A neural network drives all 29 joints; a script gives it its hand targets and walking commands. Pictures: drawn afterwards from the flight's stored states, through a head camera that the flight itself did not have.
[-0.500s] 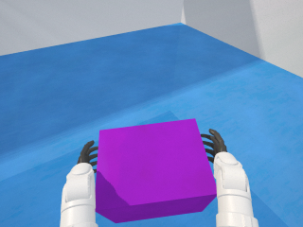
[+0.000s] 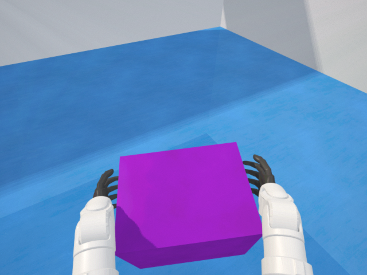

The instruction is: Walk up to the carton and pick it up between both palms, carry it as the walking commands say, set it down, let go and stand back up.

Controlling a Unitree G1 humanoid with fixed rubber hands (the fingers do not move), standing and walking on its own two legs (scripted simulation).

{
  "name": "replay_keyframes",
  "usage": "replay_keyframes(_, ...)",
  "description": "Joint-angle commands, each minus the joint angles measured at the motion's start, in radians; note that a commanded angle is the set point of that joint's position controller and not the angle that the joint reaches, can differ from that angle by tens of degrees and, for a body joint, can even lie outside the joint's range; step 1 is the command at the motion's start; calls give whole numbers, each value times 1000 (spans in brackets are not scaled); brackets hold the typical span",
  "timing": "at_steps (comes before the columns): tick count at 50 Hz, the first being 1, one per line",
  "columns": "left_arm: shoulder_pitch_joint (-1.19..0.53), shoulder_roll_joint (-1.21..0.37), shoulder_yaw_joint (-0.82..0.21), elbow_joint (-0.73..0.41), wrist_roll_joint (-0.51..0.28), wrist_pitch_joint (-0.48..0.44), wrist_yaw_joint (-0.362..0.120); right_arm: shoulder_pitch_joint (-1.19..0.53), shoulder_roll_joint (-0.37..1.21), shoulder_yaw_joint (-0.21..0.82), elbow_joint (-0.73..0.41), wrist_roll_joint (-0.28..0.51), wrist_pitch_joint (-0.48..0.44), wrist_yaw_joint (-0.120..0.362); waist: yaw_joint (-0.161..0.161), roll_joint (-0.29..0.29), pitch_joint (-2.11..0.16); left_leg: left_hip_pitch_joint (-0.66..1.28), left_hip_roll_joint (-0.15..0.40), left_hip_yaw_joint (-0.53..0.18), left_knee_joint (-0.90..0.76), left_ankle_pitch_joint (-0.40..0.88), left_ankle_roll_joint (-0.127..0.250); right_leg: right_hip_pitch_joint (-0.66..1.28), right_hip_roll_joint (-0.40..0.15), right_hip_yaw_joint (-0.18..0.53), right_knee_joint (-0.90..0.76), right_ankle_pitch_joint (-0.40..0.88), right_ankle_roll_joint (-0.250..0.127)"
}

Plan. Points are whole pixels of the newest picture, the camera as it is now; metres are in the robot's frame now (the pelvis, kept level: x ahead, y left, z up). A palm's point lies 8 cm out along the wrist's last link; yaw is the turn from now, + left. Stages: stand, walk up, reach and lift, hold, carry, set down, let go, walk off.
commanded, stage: carry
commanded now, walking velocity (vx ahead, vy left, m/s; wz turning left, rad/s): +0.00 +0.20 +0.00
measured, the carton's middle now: (185, 208) +0.30 +0.00 -0.04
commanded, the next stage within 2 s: none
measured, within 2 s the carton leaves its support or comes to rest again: neither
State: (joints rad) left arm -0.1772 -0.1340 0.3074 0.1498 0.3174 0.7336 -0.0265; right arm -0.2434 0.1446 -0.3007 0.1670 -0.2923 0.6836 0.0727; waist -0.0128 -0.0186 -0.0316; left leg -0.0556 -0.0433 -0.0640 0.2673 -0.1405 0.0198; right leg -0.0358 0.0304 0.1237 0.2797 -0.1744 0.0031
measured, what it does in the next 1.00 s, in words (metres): steps to the left: right foot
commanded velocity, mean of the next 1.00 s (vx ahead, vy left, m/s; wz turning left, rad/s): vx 0.00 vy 0.20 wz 0.00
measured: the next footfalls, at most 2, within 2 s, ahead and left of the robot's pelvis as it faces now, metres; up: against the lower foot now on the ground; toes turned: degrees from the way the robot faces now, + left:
right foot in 0.92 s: -0.04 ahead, -0.01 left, +0.00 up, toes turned -11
left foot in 1.26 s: +0.03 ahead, +0.33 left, +0.00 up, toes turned +7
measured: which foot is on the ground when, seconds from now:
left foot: down 0.00-0.94, up 0.96-1.00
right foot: down 0.00-0.54, up 0.56-0.90, down 0.92-1.00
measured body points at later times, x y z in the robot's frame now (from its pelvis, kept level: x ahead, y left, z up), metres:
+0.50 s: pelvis -0.01 +0.05 -0.03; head -0.02 +0.06 +0.42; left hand +0.24 +0.25 +0.03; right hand +0.27 -0.12 +0.06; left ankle +0.00 +0.11 -0.75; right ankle -0.01 -0.12 -0.75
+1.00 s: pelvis -0.04 +0.11 -0.02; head -0.05 +0.10 +0.43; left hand +0.21 +0.29 +0.05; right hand +0.23 -0.08 +0.06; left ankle -0.02 +0.14 -0.73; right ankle -0.08 -0.01 -0.75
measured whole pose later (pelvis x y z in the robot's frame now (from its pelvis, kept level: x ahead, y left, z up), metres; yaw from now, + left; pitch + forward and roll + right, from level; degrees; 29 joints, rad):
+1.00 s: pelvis -0.04 +0.11 -0.02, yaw -2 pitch +6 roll -1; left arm -0.05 -0.13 0.21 -0.41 0.15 1.21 0.05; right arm -0.10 0.12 -0.19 -0.41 -0.10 1.15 -0.02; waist 0.01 0.03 -0.13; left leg -0.51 -0.06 0.13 0.74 -0.31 0.04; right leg -0.30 -0.05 -0.16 0.53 -0.32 0.00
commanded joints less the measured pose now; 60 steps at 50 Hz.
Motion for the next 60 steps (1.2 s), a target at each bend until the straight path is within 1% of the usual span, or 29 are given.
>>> replay_keyframes(1, -625, -774, -687, -113, -337, -35, -271, -366, 811, 598, 39, 277, 21, 236, -8, 40, -246, -38, 163, -39, 170, 150, 21, -151, -150, -16, 136, 71, -4)
replay_keyframes(3, -597, -769, -694, -124, -343, -12, -263, -378, 812, 627, 12, 297, 44, 228, 1, 48, -253, -129, 145, -27, 227, 102, 18, -158, -181, 26, 131, 42, -22)
replay_keyframes(5, -593, -748, -709, -140, -358, 12, -250, -411, 807, 670, -29, 335, 73, 222, 11, -3, -236, -200, 140, -29, 283, 53, 12, -184, -218, 91, 136, 12, -48)
replay_keyframes(10, -599, -737, -810, -297, -473, 118, -220, -436, 801, 775, -178, 461, 180, 192, 15, -95, -280, -261, 105, 14, 350, -41, 11, -212, -274, 136, 203, 149, -91)
replay_keyframes(13, -588, -727, -864, -445, -550, 211, -199, -385, 792, 808, -285, 511, 269, 171, 12, 35, -338, -213, 162, -65, 288, 220, 35, -272, -195, 43, 351, 115, -47)
replay_keyframes(14, -563, -726, -874, -484, -569, 244, -193, -355, 776, 811, -320, 520, 301, 162, 14, 111, -368, -169, 215, -132, 268, 343, 66, -321, -147, -11, 433, 62, -21)
replay_keyframes(16, -526, -717, -892, -554, -605, 309, -194, -299, 762, 825, -380, 536, 360, 146, 18, 151, -365, -130, 256, -148, 238, 472, 131, -377, -83, -121, 434, -155, 10)
replay_keyframes(17, -518, -716, -907, -594, -628, 336, -197, -289, 758, 837, -429, 545, 387, 138, 19, 132, -350, -138, 241, -120, 247, 468, 140, -371, -81, -150, 392, -178, 6)
replay_keyframes(19, -509, -718, -912, -631, -655, 380, -204, -261, 743, 836, -487, 541, 432, 126, 19, 70, -346, -215, 187, -53, 315, 394, 111, -271, -117, -135, 318, -71, -20)
replay_keyframes(20, -483, -714, -908, -630, -656, 396, -204, -264, 729, 834, -518, 545, 454, 127, 21, 19, -345, -274, 165, -29, 358, 303, 82, -225, -165, -70, 316, 8, -45)
replay_keyframes(22, -458, -693, -902, -634, -655, 425, -202, -236, 718, 825, -530, 553, 488, 131, 18, -122, -332, -398, 107, 12, 448, 68, 16, -171, -330, 116, 265, 173, -111)
replay_keyframes(24, -453, -700, -914, -655, -643, 446, -194, -241, 726, 839, -542, 574, 507, 140, 3, -232, -291, -399, 102, 42, 451, -297, -4, -225, -427, 191, 211, 211, -148)
replay_keyframes(26, -478, -699, -929, -698, -629, 463, -185, -253, 746, 855, -549, 597, 517, 151, -7, -117, -255, -271, 111, 33, 316, -267, 2, -362, -347, 84, 244, 40, -87)
replay_keyframes(27, -480, -697, -936, -713, -626, 472, -180, -261, 749, 855, -550, 601, 521, 157, -5, 65, -235, -189, 173, -68, 136, -184, 18, -458, -238, -51, 370, -114, -20)
replay_keyframes(28, -504, -687, -945, -736, -633, 481, -178, -238, 737, 844, -531, 595, 523, 157, -4, 350, -249, -132, 358, -278, 22, 151, 88, -578, -96, -235, 619, -324, 47)
replay_keyframes(29, -499, -697, -940, -726, -629, 481, -176, -238, 754, 846, -551, 604, 529, 156, 6, 245, -255, -103, 346, -204, 55, 337, 99, -582, -113, -221, 745, -440, 47)
replay_keyframes(31, -454, -721, -919, -679, -638, 483, -188, -202, 754, 837, -538, 583, 533, 151, 7, 85, -294, -118, 305, -115, 85, 319, 144, -553, -125, -202, 827, -372, 35)
replay_keyframes(33, -437, -738, -917, -678, -641, 479, -192, -209, 766, 855, -572, 585, 530, 149, 8, 76, -306, -79, 257, -38, 104, 300, 149, -552, -119, -212, 779, -320, 29)
replay_keyframes(41, -408, -700, -907, -676, -625, 485, -188, -180, 757, 849, -550, 578, 545, 152, 2, 131, -313, -47, 269, -79, 48, 196, 164, -450, -73, -257, 490, -322, -7)
replay_keyframes(44, -405, -698, -902, -687, -627, 481, -193, -186, 760, 858, -561, 578, 541, 151, 10, 110, -325, -103, 245, -34, 59, 148, 130, -302, -79, -288, 282, -227, -27)
replay_keyframes(46, -409, -694, -904, -693, -631, 480, -199, -184, 754, 860, -559, 575, 538, 150, 21, 61, -329, -295, 204, 20, 121, 52, 44, -58, -163, -236, 114, -78, -54)
replay_keyframes(47, -403, -686, -901, -693, -634, 482, -202, -185, 752, 857, -552, 571, 536, 148, 29, -27, -295, -453, 174, 45, 206, -3, -5, 43, -280, -100, 64, -73, -88)
replay_keyframes(48, -373, -690, -880, -651, -615, 474, -205, -229, 736, 855, -568, 575, 540, 153, 35, -243, -249, -566, 81, 131, 480, -198, -53, -13, -536, 190, 28, -10, -216)
replay_keyframes(49, -404, -703, -889, -654, -638, 473, -209, -254, 740, 844, -556, 569, 534, 155, 34, -199, -212, -630, 122, 66, 690, -280, -36, -92, -616, 210, -19, 116, -259)
replay_keyframes(51, -465, -721, -907, -680, -645, 463, -209, -266, 779, 852, -539, 569, 514, 159, 20, -41, -194, -634, 125, 13, 777, -219, -36, -111, -515, 45, 46, 274, -193)
replay_keyframes(53, -472, -712, -907, -707, -643, 454, -203, -246, 797, 861, -547, 575, 504, 153, 16, -82, -209, -637, 102, 75, 696, -187, -49, -55, -424, -73, 135, 513, -138)
replay_keyframes(55, -425, -695, -894, -704, -630, 455, -199, -229, 780, 872, -567, 577, 503, 144, 20, -152, -236, -575, 85, 132, 630, -206, -57, -50, -393, -114, 166, 612, -126)
replay_keyframes(58, -355, -675, -876, -680, -606, 462, -196, -211, 755, 881, -576, 580, 512, 140, 26, -232, -240, -459, 75, 193, 471, -208, -60, -86, -368, -162, 195, 549, -92)
replay_keyframes(60, -352, -675, -878, -680, -598, 465, -193, -209, 752, 880, -570, 585, 518, 143, 21, -245, -247, -367, 60, 238, 301, -117, -60, -106, -355, -186, 237, 472, -50)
